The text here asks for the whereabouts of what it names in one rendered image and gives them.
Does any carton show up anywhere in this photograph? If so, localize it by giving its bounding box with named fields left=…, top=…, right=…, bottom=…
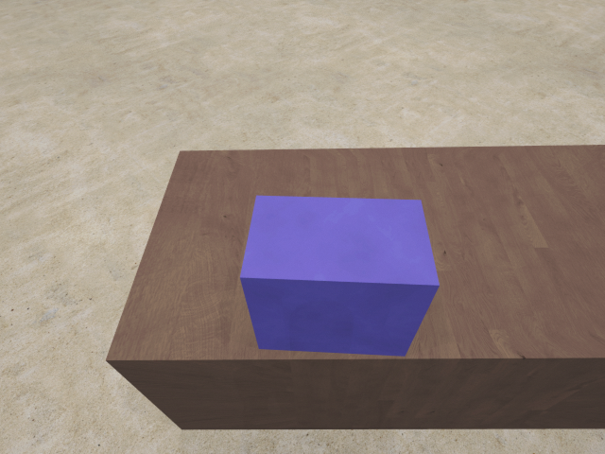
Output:
left=240, top=196, right=440, bottom=357

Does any pedestal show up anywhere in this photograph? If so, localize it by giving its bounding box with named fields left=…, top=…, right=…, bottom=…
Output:
left=106, top=145, right=605, bottom=429

